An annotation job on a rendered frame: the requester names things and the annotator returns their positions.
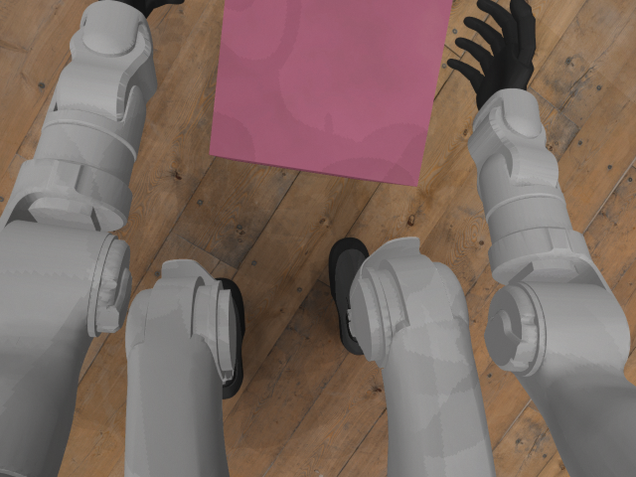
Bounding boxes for right robot thigh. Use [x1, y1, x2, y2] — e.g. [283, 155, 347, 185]
[354, 254, 496, 477]

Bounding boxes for robot right forearm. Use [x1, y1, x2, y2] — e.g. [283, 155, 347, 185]
[467, 88, 630, 364]

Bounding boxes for right robot shin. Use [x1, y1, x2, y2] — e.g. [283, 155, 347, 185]
[347, 237, 469, 349]

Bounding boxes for robot left forearm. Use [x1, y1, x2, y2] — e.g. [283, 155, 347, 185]
[0, 0, 158, 233]

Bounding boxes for carton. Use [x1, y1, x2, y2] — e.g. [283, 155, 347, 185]
[209, 0, 453, 187]

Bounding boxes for right robot upper arm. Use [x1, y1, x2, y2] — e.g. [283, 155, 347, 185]
[484, 281, 636, 477]

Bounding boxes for right robot hand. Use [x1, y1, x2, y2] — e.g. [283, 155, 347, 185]
[447, 0, 536, 110]

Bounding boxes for left robot upper arm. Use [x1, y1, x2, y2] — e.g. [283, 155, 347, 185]
[0, 220, 132, 477]

